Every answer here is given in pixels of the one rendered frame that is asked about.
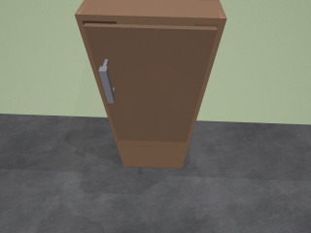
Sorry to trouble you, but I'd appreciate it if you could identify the cupboard door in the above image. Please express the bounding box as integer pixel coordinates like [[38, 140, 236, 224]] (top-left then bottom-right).
[[83, 23, 218, 143]]

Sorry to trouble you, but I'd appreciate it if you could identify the handle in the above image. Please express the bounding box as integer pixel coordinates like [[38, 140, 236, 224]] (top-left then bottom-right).
[[98, 59, 116, 104]]

